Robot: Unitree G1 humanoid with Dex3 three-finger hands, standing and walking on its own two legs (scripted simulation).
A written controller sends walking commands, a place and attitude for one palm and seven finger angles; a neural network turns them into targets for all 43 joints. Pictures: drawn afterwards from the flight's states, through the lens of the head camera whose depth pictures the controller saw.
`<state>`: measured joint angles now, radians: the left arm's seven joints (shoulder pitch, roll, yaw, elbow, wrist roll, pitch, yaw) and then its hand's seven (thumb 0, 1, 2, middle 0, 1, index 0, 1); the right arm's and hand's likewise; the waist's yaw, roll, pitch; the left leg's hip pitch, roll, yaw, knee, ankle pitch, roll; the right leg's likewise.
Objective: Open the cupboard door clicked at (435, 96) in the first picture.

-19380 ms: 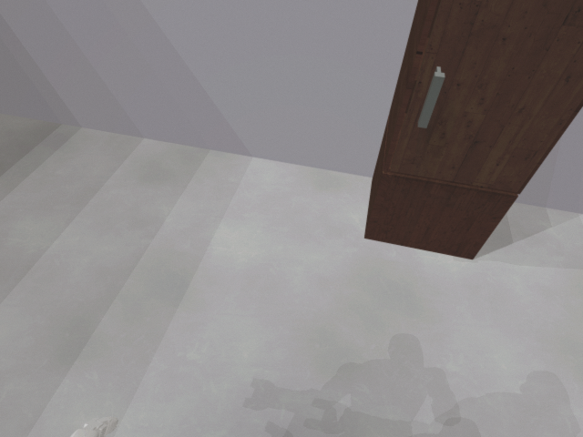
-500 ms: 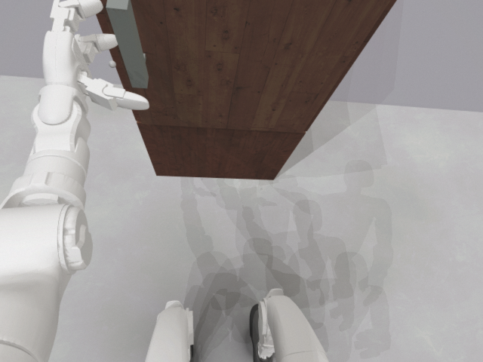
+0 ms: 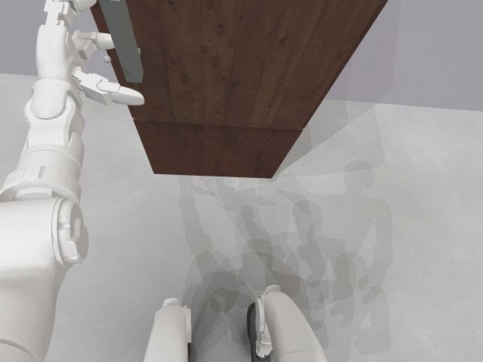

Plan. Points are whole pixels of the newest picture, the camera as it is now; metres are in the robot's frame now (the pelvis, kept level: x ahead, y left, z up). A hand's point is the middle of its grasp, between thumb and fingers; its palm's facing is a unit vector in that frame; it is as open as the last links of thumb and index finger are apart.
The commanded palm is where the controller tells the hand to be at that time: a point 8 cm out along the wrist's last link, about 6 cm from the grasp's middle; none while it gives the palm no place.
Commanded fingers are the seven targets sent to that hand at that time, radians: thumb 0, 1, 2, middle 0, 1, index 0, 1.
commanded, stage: move the hooked fingers beside the handle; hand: left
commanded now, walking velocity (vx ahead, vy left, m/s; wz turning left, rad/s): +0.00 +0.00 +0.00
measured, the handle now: (126, 30) +0.61 +0.13 +0.06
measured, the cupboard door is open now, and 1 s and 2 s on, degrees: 0 0 0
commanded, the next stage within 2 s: none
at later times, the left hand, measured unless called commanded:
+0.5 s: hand (100, 55) +0.56 +0.17 +0.06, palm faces -0.05 -1.00 -0.01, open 15.2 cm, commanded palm +0.56 +0.18 +0.06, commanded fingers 0.00 -0.50 0.30 -0.30 -1.20 -0.30 -1.20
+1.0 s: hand (93, 51) +0.57 +0.18 +0.06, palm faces -0.08 -1.00 -0.02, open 14.6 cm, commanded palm +0.56 +0.21 +0.06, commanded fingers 0.00 -0.50 0.30 -0.30 -1.20 -0.30 -1.20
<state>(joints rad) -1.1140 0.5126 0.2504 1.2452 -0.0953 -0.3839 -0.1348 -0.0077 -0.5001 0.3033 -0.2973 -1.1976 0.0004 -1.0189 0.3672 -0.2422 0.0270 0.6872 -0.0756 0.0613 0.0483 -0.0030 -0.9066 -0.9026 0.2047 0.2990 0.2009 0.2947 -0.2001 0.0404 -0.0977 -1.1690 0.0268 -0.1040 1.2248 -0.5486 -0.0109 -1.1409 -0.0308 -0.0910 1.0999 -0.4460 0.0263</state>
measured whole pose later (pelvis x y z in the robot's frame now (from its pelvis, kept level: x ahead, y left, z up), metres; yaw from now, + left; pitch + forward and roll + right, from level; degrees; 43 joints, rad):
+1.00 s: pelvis +0.00 +0.01 +0.00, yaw -3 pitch +30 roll -5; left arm -1.09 0.66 0.44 1.21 -0.05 -0.34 -0.31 -0.01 -0.50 0.30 -0.30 -1.20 -0.19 -1.15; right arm 0.38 -0.26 0.06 0.62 -0.04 0.09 0.01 0.00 -0.91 -0.90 0.21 0.30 0.20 0.29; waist -0.24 0.05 -0.09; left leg -1.20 0.06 -0.06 1.25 -0.57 0.00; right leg -1.19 0.00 -0.04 1.11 -0.44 0.04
